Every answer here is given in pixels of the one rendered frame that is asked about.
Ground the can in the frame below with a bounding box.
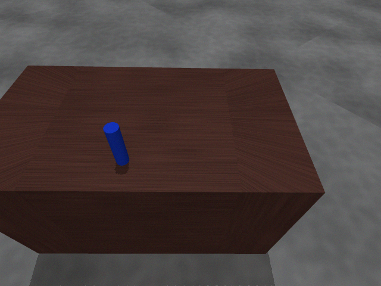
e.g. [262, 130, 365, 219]
[103, 122, 129, 166]

